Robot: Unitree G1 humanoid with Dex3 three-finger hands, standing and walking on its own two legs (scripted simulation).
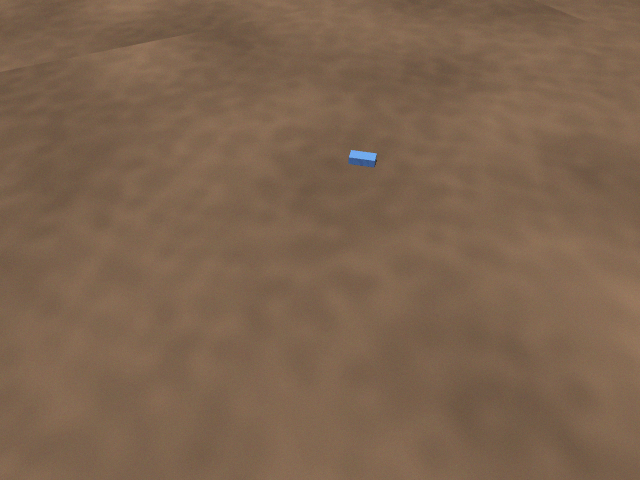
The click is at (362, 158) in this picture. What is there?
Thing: flat box
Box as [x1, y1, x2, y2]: [348, 150, 376, 166]
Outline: 351,150 348,163 367,166 374,165 376,153
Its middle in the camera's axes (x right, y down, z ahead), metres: +0.21 -0.40 +1.99
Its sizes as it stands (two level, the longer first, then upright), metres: 0.132 0.063 0.041
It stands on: the floor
